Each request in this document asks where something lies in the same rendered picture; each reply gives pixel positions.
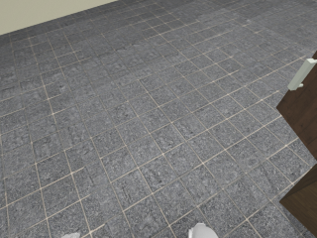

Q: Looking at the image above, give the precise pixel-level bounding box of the robot right thigh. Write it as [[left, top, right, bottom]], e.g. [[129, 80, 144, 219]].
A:
[[188, 225, 218, 238]]

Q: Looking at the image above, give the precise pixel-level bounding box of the cupboard door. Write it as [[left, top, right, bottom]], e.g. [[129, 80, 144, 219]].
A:
[[275, 51, 317, 161]]

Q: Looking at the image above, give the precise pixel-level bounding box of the handle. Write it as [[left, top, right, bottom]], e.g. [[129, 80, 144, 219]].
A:
[[287, 59, 317, 91]]

